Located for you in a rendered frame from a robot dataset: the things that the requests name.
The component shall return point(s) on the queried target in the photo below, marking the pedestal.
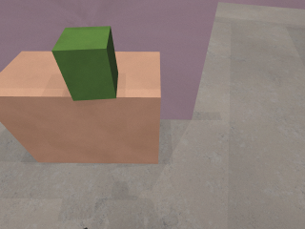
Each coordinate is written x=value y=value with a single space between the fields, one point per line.
x=37 y=108

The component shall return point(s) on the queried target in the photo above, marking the carton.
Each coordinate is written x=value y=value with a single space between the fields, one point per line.
x=86 y=59

